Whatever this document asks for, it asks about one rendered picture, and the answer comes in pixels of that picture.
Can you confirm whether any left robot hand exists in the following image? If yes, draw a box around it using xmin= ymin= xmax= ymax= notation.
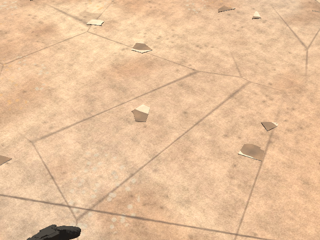
xmin=27 ymin=224 xmax=81 ymax=240

